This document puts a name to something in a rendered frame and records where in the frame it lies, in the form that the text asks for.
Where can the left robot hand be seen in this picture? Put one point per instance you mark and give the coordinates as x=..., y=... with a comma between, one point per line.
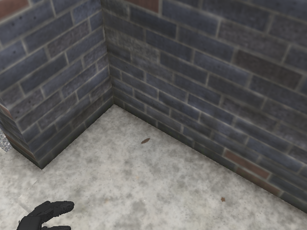
x=44, y=212

